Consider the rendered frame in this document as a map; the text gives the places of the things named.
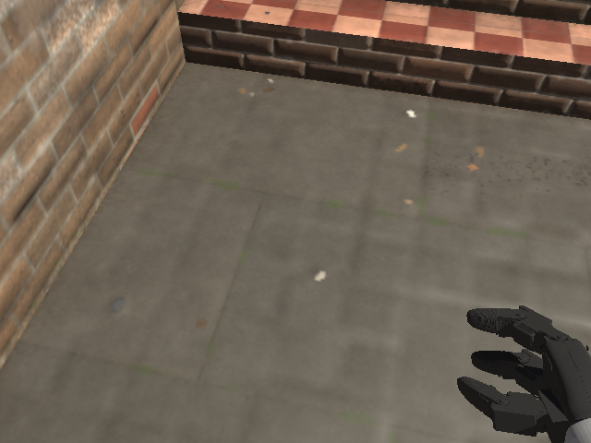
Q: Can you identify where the robot right hand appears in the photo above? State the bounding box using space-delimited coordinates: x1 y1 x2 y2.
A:
457 305 591 443

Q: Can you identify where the right robot forearm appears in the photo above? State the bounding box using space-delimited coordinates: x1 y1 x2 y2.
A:
564 418 591 443

